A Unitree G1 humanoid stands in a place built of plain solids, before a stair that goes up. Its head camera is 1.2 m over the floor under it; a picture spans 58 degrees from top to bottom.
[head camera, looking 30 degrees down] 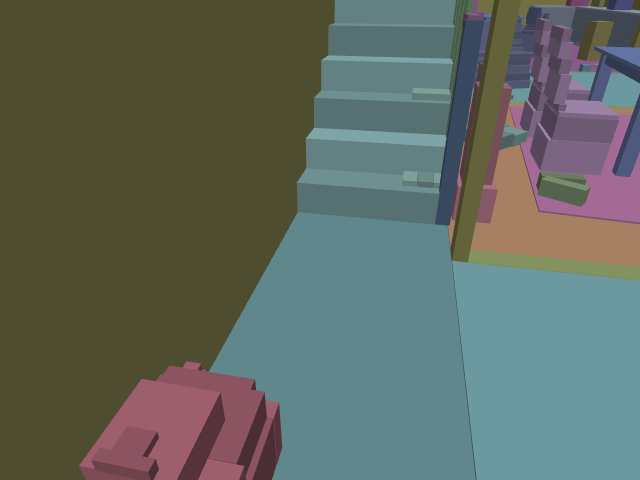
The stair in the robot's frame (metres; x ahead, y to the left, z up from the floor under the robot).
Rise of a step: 0.20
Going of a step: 0.25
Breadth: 0.91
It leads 11 degrees to the right of straight ahead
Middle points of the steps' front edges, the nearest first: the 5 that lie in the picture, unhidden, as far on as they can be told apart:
2.33 -0.31 0.20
2.58 -0.35 0.40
2.82 -0.40 0.59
3.07 -0.45 0.79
3.31 -0.50 0.99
